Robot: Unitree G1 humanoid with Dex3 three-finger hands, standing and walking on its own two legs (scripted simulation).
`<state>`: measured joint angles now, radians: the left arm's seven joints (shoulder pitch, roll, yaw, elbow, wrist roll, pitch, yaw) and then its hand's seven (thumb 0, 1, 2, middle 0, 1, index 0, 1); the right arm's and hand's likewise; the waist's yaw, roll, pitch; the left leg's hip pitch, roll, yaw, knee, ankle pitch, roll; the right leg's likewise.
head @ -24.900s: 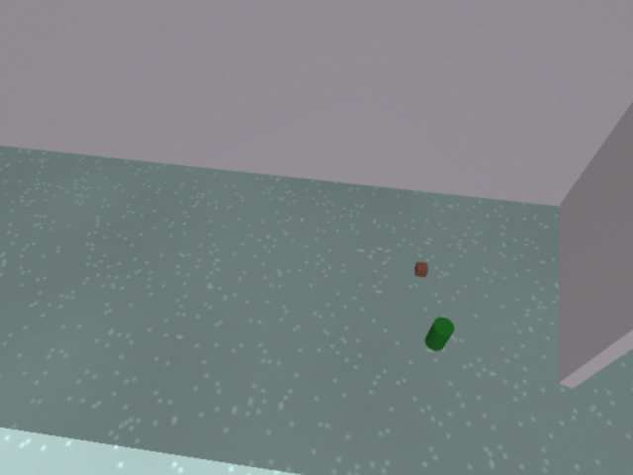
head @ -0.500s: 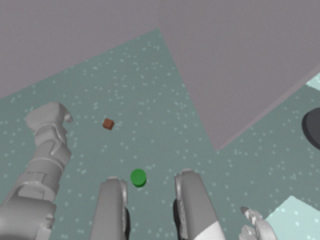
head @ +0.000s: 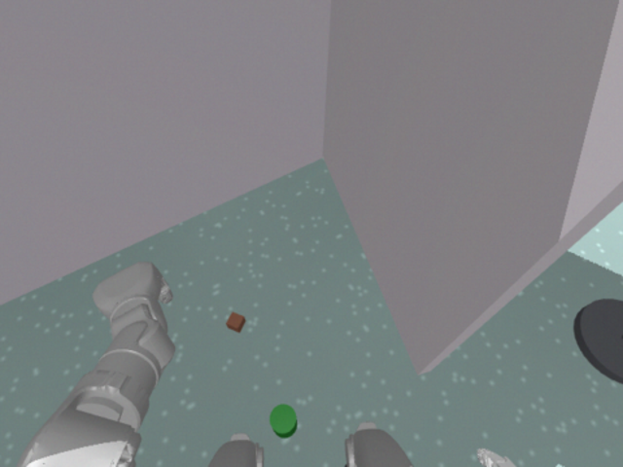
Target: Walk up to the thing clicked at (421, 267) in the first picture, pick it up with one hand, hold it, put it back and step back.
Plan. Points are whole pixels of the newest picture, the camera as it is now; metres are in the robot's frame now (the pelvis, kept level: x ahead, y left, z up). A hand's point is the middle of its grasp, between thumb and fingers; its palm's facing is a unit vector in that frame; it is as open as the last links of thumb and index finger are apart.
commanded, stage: lift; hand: left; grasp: from above
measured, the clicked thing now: (236, 322) +0.55 +0.19 -0.68
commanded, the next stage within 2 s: go down in 0.22 s
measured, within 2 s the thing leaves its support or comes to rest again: neither
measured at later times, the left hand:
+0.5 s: hand (132, 306) +0.34 +0.22 -0.02, palm faces -0.40 -0.21 -0.89, open 6.4 cm
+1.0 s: hand (135, 307) +0.35 +0.23 -0.06, palm faces -0.38 -0.21 -0.90, open 9.6 cm
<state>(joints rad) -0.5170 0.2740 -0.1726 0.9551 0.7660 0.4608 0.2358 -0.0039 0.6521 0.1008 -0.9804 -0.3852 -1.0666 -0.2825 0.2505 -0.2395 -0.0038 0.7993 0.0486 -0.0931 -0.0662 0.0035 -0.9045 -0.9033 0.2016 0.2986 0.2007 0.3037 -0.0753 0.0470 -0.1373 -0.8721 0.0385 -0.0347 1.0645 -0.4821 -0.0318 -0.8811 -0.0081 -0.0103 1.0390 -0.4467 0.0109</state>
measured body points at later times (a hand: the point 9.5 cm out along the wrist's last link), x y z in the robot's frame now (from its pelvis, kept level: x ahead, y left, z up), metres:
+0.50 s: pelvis +0.01 +0.00 +0.04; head +0.05 -0.01 +0.49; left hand +0.36 +0.23 +0.03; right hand +0.11 -0.26 -0.08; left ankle +0.02 +0.14 -0.66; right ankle +0.03 -0.13 -0.66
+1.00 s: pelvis +0.00 +0.01 +0.03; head +0.08 +0.01 +0.48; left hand +0.37 +0.24 +0.00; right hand +0.05 -0.25 -0.10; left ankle +0.02 +0.14 -0.66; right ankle +0.03 -0.13 -0.66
